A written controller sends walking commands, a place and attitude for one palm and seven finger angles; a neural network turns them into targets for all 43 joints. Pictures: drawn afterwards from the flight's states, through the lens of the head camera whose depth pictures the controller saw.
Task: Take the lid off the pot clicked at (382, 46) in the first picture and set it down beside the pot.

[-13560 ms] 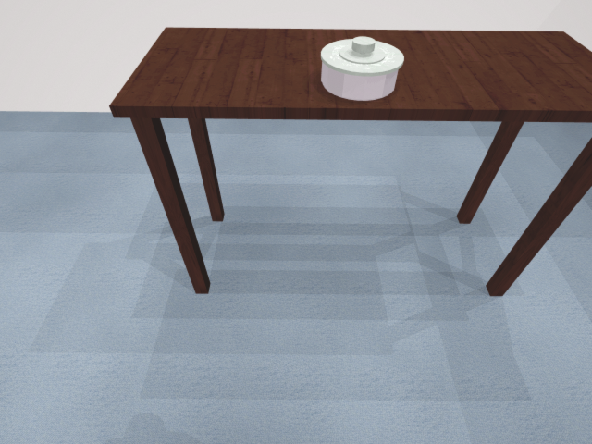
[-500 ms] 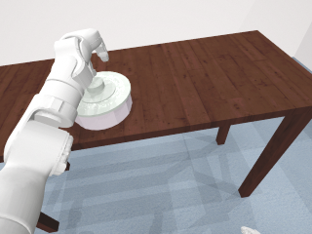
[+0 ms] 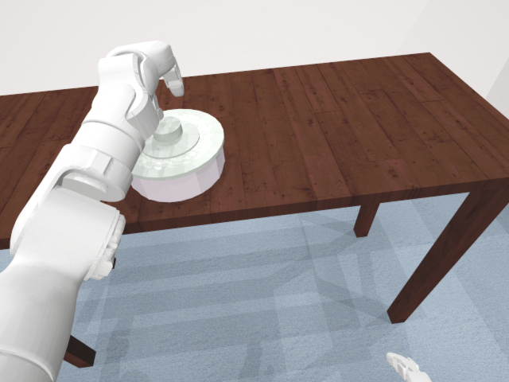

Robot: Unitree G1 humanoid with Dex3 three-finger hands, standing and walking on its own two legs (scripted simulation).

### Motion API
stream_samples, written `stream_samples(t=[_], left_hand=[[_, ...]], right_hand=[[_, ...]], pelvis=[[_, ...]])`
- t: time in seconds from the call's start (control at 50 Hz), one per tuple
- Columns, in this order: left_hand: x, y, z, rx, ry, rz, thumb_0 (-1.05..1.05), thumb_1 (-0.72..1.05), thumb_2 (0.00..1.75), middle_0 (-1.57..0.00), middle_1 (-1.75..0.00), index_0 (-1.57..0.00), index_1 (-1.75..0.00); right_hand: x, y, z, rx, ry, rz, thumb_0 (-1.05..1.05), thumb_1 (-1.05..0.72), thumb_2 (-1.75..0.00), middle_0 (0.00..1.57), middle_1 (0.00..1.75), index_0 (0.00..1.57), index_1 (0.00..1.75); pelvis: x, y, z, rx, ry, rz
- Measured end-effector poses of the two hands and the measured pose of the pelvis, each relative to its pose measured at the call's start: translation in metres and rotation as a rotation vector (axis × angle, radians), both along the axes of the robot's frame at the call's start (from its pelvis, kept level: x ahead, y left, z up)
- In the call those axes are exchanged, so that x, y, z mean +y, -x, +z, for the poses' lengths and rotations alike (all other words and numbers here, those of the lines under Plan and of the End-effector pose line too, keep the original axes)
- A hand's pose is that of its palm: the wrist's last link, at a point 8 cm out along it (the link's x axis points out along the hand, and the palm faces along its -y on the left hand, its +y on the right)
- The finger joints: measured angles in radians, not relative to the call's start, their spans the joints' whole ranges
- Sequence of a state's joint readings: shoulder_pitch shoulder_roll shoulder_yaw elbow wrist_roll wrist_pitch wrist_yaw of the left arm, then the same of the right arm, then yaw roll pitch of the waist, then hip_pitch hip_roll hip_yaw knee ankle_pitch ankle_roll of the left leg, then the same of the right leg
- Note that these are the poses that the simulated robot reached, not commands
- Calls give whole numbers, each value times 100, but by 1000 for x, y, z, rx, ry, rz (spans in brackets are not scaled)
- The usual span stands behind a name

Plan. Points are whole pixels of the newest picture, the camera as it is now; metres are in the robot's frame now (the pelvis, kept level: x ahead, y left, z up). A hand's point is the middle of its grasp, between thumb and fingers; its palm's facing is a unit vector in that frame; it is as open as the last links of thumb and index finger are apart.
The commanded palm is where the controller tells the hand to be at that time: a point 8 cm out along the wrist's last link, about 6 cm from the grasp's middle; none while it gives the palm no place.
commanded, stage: lower the open fingers around the knob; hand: left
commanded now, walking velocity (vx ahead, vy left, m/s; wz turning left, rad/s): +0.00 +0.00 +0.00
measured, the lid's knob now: (166, 129) +0.50 +0.16 +0.16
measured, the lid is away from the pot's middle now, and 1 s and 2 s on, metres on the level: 0.00 0.00 0.00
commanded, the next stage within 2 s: close the fingers and squeeze the knob in 1.08 s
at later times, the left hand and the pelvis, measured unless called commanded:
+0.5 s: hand (159, 117) +0.46 +0.15 +0.20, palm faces -0.29 -0.15 -0.95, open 9.7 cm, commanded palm +0.45 +0.17 +0.26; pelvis +0.01 +0.00 +0.00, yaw -1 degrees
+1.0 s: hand (160, 129) +0.46 +0.16 +0.18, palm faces -0.31 -0.15 -0.94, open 10.1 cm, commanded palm +0.44 +0.17 +0.23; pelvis +0.01 +0.00 +0.00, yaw -1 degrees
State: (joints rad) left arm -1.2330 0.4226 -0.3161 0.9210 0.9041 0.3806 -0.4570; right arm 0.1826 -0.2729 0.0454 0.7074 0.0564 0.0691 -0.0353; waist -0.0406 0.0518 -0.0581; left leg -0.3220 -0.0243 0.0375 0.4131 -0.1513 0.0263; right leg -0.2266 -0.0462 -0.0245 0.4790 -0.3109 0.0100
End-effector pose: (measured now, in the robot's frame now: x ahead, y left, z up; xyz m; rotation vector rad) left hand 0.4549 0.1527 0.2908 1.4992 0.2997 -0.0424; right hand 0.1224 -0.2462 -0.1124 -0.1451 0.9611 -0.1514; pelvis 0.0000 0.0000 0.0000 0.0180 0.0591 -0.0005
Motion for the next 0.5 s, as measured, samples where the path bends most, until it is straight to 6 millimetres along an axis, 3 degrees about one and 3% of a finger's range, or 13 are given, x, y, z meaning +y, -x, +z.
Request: stream_samples(t=[0.12,0.28,0.5], left_hand=[[-3,-4,3,-3,10,7,0,-38,174,-92,-9,-92,-8],[4,-5,-13,64,44,55,0,-38,174,-92,-8,-91,-8],[4,-6,-30,85,63,30,0,-37,174,-92,-8,-91,-8]], right_hand=[[-1,14,-6,34,-9,-18,1,-90,-90,20,30,20,30],[-9,29,-10,75,1,-39,1,-90,-90,20,30,20,30],[-17,18,-2,37,32,-41,1,-90,-90,20,30,20,30]], pelvis=[[0,-3,0,4,-2,-8],[-2,-6,0,-3,-4,-13],[-4,-7,0,0,-3,-13]])
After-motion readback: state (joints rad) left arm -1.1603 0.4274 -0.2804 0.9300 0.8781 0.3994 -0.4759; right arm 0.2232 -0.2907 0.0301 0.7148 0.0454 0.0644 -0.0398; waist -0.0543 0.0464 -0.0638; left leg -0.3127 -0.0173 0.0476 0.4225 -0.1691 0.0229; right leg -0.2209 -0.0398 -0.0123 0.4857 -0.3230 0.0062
